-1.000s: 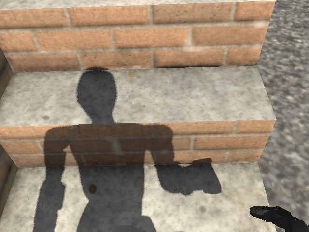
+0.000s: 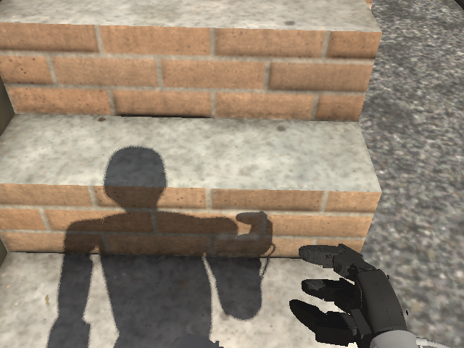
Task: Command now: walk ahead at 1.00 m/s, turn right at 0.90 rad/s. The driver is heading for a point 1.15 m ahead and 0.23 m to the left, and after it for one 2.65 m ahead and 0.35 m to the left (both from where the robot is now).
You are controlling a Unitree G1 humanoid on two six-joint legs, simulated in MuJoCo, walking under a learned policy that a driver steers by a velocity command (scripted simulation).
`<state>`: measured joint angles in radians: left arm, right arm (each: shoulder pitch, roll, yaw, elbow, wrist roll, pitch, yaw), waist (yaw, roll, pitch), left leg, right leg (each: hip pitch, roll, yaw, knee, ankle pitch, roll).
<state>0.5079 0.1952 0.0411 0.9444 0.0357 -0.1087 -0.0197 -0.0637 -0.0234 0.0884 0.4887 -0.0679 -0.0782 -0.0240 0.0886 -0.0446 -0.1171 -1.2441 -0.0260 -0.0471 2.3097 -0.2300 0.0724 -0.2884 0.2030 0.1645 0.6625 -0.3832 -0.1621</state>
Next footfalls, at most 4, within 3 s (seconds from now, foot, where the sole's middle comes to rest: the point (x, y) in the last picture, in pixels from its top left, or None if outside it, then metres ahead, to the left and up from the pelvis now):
0.22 left None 0.26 0.13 -0.54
0.54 right None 0.27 -0.12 -0.54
0.94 left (178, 296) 0.50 0.18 -0.33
1.84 right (322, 110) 0.74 -0.08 -0.01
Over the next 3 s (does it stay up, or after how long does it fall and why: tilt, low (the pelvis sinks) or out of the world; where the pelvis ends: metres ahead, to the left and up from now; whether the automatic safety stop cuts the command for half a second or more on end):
stays up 0.42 0.07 0.44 its command is cut before an obstacle after 0.9 s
